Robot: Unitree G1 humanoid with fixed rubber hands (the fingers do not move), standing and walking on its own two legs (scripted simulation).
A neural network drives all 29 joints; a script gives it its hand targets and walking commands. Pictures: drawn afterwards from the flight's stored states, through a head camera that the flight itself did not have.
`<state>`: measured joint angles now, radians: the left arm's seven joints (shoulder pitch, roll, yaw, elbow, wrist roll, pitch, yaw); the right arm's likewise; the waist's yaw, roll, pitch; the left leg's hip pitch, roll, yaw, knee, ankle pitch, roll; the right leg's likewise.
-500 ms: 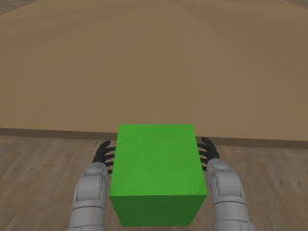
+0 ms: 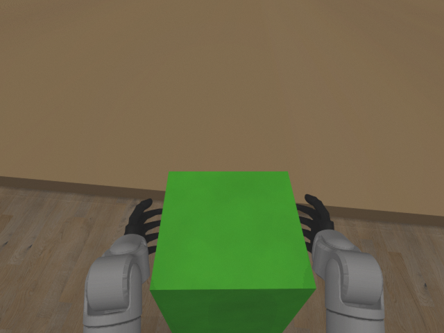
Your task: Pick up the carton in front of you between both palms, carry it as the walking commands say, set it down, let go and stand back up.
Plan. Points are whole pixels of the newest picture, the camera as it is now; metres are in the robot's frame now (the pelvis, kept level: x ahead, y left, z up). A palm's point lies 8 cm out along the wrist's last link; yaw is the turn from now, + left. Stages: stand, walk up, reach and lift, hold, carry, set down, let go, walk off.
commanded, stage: carry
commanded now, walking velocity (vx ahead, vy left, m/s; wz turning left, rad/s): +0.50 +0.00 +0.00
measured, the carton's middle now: (228, 256) +0.27 +0.00 +0.00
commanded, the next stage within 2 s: none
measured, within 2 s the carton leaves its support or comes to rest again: neither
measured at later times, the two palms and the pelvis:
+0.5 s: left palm (179, 102) +0.61 +0.11 +0.10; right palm (301, 104) +0.62 -0.18 +0.10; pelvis +0.33 -0.03 -0.02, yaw +0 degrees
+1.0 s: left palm (187, 33) +1.00 +0.13 +0.11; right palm (277, 36) +0.98 -0.17 +0.12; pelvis +0.60 -0.01 -0.01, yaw -1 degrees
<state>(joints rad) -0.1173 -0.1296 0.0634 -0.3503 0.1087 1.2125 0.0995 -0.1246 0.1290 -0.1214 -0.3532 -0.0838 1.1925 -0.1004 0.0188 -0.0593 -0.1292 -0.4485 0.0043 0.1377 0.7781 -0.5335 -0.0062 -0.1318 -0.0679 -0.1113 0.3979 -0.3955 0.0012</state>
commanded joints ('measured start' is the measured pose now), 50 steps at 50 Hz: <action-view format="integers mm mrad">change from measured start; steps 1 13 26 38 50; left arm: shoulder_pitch -555 -465 -856 -1129 -1453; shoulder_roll -833 -911 -783 -720 -924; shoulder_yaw -716 -653 -690 -510 -436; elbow -196 -64 -219 244 193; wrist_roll -459 -351 -482 -494 -483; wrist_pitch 2 -37 54 90 58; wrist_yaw -257 -248 -229 -232 -139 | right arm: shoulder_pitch -375 -525 -721 -1053 -1432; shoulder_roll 906 952 766 710 974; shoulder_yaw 701 783 675 571 504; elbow -23 -68 -97 241 226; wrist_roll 362 444 393 358 542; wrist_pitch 8 2 80 125 87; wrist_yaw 231 287 221 175 204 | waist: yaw -56 -49 17 -35 -51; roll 19 193 37 -46 229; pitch -362 -123 -251 -240 -531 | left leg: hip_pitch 671 532 -187 314 624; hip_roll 52 238 98 -19 219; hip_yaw -10 -147 -141 64 -173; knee -379 -553 338 -371 -232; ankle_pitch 392 729 186 756 1190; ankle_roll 69 137 43 50 183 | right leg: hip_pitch -154 -432 202 -7 -171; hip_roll -84 41 -256 -45 71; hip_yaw -66 -61 307 -110 39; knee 340 230 -136 264 136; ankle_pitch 517 175 336 667 54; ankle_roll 9 -2 -181 -43 -28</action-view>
